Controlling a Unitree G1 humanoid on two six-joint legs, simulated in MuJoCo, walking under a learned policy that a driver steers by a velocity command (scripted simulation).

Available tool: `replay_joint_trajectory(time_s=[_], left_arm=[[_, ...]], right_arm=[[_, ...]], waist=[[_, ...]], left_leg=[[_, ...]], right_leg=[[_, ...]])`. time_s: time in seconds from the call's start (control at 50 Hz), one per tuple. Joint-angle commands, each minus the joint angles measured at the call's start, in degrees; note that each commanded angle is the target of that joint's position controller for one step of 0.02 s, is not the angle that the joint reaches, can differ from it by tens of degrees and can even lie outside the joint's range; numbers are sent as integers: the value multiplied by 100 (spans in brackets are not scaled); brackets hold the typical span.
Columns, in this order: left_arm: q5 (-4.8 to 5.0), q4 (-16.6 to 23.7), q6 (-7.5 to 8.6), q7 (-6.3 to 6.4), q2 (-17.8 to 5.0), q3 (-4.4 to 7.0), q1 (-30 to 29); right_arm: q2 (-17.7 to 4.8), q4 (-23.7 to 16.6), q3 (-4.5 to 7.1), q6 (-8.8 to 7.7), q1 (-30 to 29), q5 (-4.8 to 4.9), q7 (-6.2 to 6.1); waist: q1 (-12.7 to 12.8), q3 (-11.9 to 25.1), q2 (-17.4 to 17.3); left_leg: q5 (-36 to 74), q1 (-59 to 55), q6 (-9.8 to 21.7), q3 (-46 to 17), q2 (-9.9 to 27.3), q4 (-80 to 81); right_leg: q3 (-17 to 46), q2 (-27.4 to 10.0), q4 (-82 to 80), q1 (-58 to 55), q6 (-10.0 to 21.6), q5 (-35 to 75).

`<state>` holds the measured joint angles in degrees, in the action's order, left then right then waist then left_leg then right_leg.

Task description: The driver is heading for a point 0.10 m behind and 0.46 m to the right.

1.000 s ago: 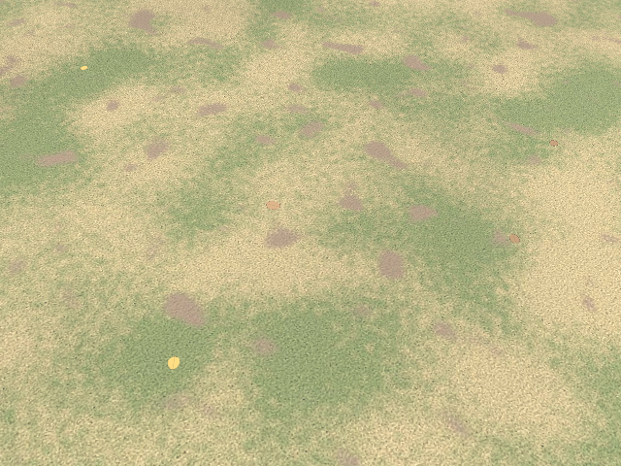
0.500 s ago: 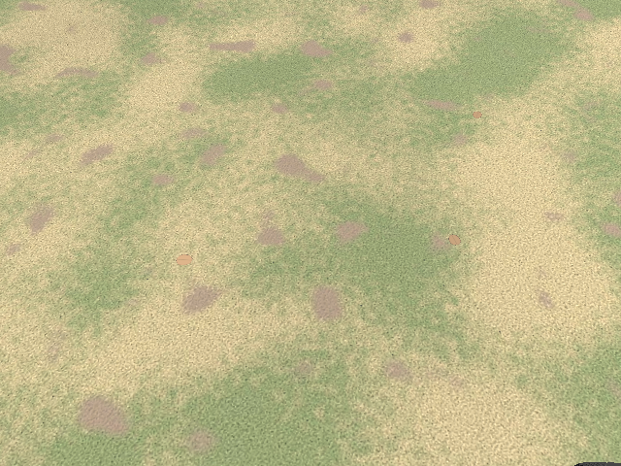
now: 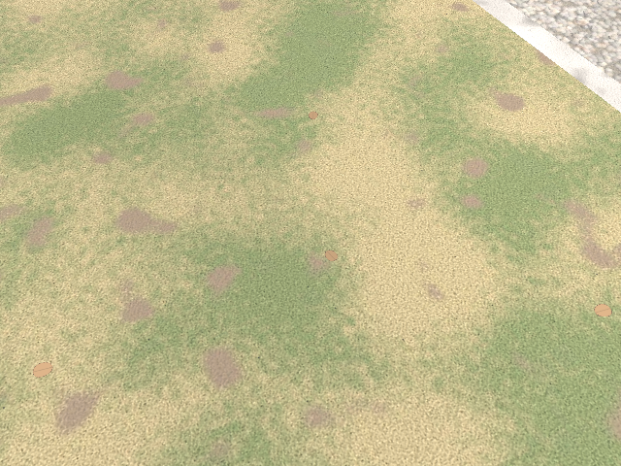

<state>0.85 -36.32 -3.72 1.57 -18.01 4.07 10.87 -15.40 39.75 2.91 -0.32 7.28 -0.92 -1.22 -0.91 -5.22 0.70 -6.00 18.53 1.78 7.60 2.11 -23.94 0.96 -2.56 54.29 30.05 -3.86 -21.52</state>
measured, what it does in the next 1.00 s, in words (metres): walks ahead, turning right: right foot, then left foot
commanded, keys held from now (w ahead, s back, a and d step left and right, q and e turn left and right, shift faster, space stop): e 0.14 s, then w+e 0.58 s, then w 0.10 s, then no key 0.18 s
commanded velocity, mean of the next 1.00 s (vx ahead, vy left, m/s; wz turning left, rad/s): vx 0.30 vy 0.00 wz -0.53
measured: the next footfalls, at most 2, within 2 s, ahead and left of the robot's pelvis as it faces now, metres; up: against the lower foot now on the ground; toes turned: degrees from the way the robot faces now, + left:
right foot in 0.14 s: +0.07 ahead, -0.14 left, +0.00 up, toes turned -6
left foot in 0.58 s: +0.26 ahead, +0.06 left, +0.00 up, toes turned -24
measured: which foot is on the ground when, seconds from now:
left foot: down 0.00-0.14, up 0.16-0.56, down 0.58-1.00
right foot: up 0.00-0.12, down 0.14-0.58, up 0.60-1.00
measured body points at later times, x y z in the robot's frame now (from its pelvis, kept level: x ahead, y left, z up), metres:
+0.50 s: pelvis +0.09 -0.04 +0.01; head +0.10 -0.07 +0.46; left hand +0.24 +0.22 -0.08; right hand +0.20 -0.35 -0.08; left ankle +0.22 +0.09 -0.71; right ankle +0.03 -0.13 -0.74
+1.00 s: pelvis +0.29 -0.12 -0.01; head +0.32 -0.14 +0.44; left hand +0.61 -0.05 -0.08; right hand +0.13 -0.35 -0.14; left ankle +0.22 +0.07 -0.74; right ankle +0.36 -0.29 -0.72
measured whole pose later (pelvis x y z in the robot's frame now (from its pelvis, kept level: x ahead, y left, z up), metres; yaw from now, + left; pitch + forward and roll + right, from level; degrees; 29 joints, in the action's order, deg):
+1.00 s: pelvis +0.29 -0.12 -0.01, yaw -30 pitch +2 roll +2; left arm 0.1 -34.4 3.4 -2.4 -14.7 2.2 3.6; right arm -16.0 50.3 3.3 -3.4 23.1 1.6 -0.2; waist -5.7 -2.6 1.7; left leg -22.1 -3.4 -1.7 6.1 1.2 -17.1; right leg 1.2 -1.2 31.7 32.2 2.4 0.3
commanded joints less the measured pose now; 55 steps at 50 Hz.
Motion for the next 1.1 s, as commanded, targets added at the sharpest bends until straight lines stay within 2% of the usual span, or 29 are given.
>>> replay_joint_trajectory(time_s=[0.02, 0.08, 0.12, 0.14, 0.16, 0.18, 0.2, 0.22, 0.26, 0.3, 0.4, 0.48, 0.54, 0.58, 0.6, 0.62, 0.64, 0.66, 0.68, 0.72, 0.82, 0.9, 0.96, 1.0, 1.02, 1.04, 1.06, 1.08, 1.1], left_arm=[[-8, 371, 11, -90, -411, 113, 244], [-14, 425, -4, -174, -456, 166, 221], [-38, 295, 11, -161, -583, 267, 546], [-38, 305, 27, -81, -1051, 403, 743], [-71, 460, 58, -12, -1622, 504, 720], [-177, 442, 221, -60, -1408, 455, 853], [-142, 379, 354, -80, -1197, 371, 702], [-48, 382, 423, -81, -1019, 319, 466], [-26, 383, 466, -34, -793, 194, 288], [-83, 368, 512, -1, -743, 169, 395], [-10, 208, 573, 29, -932, 244, 663], [56, 119, 541, -18, -997, 274, 827], [53, 123, 510, -55, -879, 235, 728], [35, 154, 502, -46, -469, 110, 638], [-40, 201, 519, -57, 4, -32, 691], [149, 562, 601, -26, -115, -14, 751], [183, 402, 632, -13, -648, 104, 782], [133, 340, 617, -33, -804, 161, 533], [80, 236, 600, -43, -719, 162, 531], [67, 266, 604, -113, -531, 148, 342], [9, 429, 649, -173, -84, -20, -84], [-79, 556, 769, -334, 150, -142, -737], [-45, 559, 782, -416, -121, -29, -670], [-119, 245, 778, -375, -465, 155, 288], [-166, 121, 743, -291, -742, 245, 761], [-320, 121, 659, -182, -1223, 280, 1149], [-251, 160, 629, -197, -956, 145, 1125], [-167, 180, 579, -244, -700, 106, 875], [-97, 155, 582, -267, -518, 37, 382]], right_arm=[[-1039, -392, 304, -19, -387, 71, -11], [-1129, -284, 340, 34, -374, 171, 13], [-929, -127, 302, 88, -146, 213, 17], [-628, -73, 229, 116, 89, 110, 58], [-562, -472, 179, 97, -267, -47, 30], [-797, -536, 270, 39, -701, 28, 12], [-884, -541, 319, 0, -653, 149, 52], [-971, -413, 382, -43, -505, 158, 63], [-971, -298, 413, -137, -432, 68, 78], [-856, -258, 393, -241, -444, 97, 135], [-607, -294, 283, -385, -799, 134, 218], [-651, -381, 252, -486, -942, 214, 291], [-784, -305, 304, -584, -533, 261, 301], [-907, -97, 384, -639, 281, 197, 243], [-1195, 25, 447, -644, 1104, 86, 194], [-1747, 182, 564, -611, 1539, -41, 235], [-1352, 102, 480, -609, 1202, 76, 252], [-999, 60, 380, -586, 1006, 135, 211], [-820, 2, 314, -569, 824, 103, 183], [-622, 45, 237, -540, 649, 54, 130], [-741, 348, 242, -583, 986, 78, 147], [-955, 511, 241, -463, 1033, 188, 90], [-1161, 652, 275, -400, 1171, 280, 76], [-1161, 648, 267, -359, 1042, 316, 50], [-986, 616, 199, -378, 1165, 236, 47], [-467, 452, 5, -421, 1689, -44, 112], [-393, 687, -117, -420, 2282, 42, 186], [-954, 716, 58, -347, 1851, 214, 200], [-895, 540, 42, -282, 1324, 276, 171]], waist=[[82, 1126, -892], [163, 1042, -858], [275, 1020, -580], [217, 859, 628], [239, 705, 1802], [591, 901, 1125], [414, 799, 957], [272, 651, 750], [179, 582, 826], [176, 651, 724], [352, 488, 781], [448, 410, 747], [212, 490, 776], [-220, 763, 590], [-471, 1348, -340], [-328, 1344, -1790], [-274, 816, -1285], [-285, 374, -1043], [-206, 309, -767], [-122, 156, -762], [-164, 170, -572], [-281, 160, -583], [-77, 419, -749], [521, 984, -638], [721, 1350, -383], [496, 2260, 1056], [385, 3463, 1373], [532, 3086, 645], [376, 2174, 511]], left_leg=[[523, -558, 1185, -941, 1599, 912], [99, -638, 938, -774, 1652, 631], [-469, -214, 417, -392, 1381, -82], [-1411, 650, -151, 202, 801, -1444], [-3112, 2247, -574, 147, -125, -2844], [-3016, 2420, -472, -868, -92, -3727], [-2386, 2629, -305, -1099, 43, -3801], [-1858, 2695, -246, -1108, 136, -3699], [-1133, 2542, -307, -1091, 128, -3491], [-586, 2319, -361, -1023, 10, -3114], [-183, 1579, -512, -1020, -227, -1478], [-493, 960, -479, -1093, -311, -781], [-534, 110, -303, -1092, -340, -354], [-412, -1319, -76, -1210, -43, 31], [-1093, -2553, 274, -2318, 1017, 202], [-3169, -3116, 1081, -4859, 2143, 1010], [-3852, -2749, 1155, -4951, 2211, 1206], [-3357, -2435, 963, -4178, 1920, 1165], [-2595, -2189, 794, -3492, 1629, 1190], [-1186, -1760, 635, -2443, 1291, 1316], [616, -1562, 888, -1396, 1117, 1530], [2330, -1188, 707, -614, 896, 1333], [3113, -1662, 547, -630, 1077, 846], [3764, -1650, 291, -449, 881, -317], [2987, -1032, 41, -289, 606, -1294], [-900, 749, -325, -209, -1, -3445], [-3585, 1148, -455, -1120, -314, -4756], [-3319, 1224, -449, -1382, -20, -4985], [-3008, 1570, -437, -1166, 164, -4762]], right_leg=[[-111, -100, -579, -812, 146, 290], [-326, 4, -1543, -1215, 391, 494], [-322, 223, -2489, -2041, 702, 1025], [1024, -593, -3346, -2590, 1120, 2047], [3052, -1775, -3700, -2716, 2214, 1665], [3255, -1742, -3952, -2506, 2467, 544], [2985, -1514, -4111, -2529, 2184, -721], [2771, -1323, -4183, -2476, 1896, -1327], [2488, -1042, -4267, -2393, 1689, -1104], [2275, -872, -4317, -2427, 1636, -670], [1975, -625, -4197, -2165, 1615, -14], [2366, -653, -3951, -1867, 1687, -248], [2709, -553, -3612, -1647, 1595, -387], [2439, -103, -2731, -966, 1265, -514], [1671, 423, -963, -197, 933, -1061], [1047, 842, 481, 1497, 739, -1471], [1094, 335, 1227, 1953, 646, -1043], [1008, 191, 1445, 2095, 602, -519], [923, 78, 1492, 1922, 551, -94], [818, -163, 1318, 1696, 491, 485], [548, -129, 277, 1551, 317, 1227], [-175, 41, -1528, 312, 323, 2183], [-144, 244, -2156, -348, 592, 2163], [-250, 491, -2761, -1749, 910, 2622], [-1, 187, -2748, -2848, 1063, 3840], [1819, -1457, -2049, -4945, 1874, 6586], [3221, -2377, -2392, -5335, 2689, 6678], [2617, -1907, -2660, -4616, 2452, 5790], [1975, -1549, -2848, -3890, 2161, 5120]])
